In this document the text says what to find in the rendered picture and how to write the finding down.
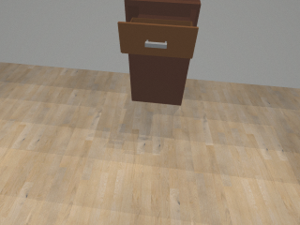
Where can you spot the drawer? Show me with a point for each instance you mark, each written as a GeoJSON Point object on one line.
{"type": "Point", "coordinates": [181, 37]}

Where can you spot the handle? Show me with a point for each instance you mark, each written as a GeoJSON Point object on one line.
{"type": "Point", "coordinates": [159, 45]}

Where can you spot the cabinet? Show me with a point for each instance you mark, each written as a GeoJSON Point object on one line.
{"type": "Point", "coordinates": [160, 79]}

